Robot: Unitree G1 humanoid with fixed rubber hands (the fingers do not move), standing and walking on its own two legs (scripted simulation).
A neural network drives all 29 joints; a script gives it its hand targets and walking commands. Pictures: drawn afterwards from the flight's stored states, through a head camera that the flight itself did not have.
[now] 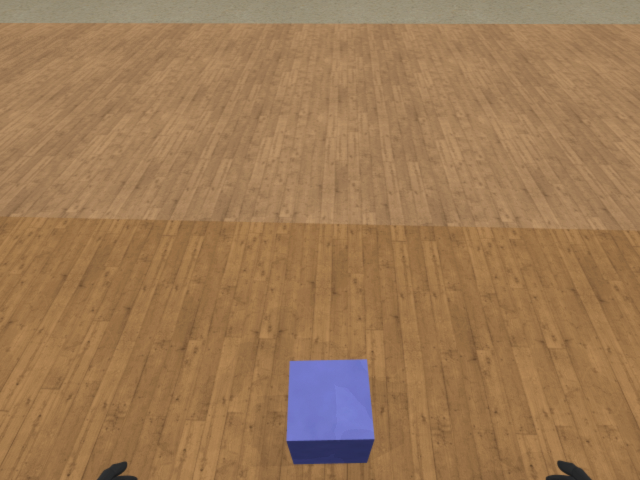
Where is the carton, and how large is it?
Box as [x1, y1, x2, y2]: [286, 359, 374, 463]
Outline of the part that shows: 366,359 290,361 286,440 294,463 366,462 374,438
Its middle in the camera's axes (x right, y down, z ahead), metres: +0.02 +0.47 +1.09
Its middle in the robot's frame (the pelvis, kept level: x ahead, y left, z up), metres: +0.41 +0.01 -0.66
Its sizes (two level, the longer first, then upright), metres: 0.210 0.200 0.250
